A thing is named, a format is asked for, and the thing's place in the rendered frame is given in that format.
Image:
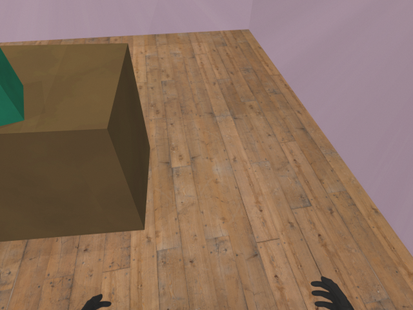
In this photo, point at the pedestal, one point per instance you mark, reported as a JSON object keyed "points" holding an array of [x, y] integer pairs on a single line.
{"points": [[78, 163]]}

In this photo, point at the left robot hand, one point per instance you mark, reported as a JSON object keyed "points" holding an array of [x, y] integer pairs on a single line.
{"points": [[94, 303]]}

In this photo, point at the right robot hand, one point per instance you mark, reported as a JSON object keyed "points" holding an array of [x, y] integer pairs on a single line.
{"points": [[339, 300]]}

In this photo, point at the carton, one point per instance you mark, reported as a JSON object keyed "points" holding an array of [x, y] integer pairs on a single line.
{"points": [[11, 94]]}

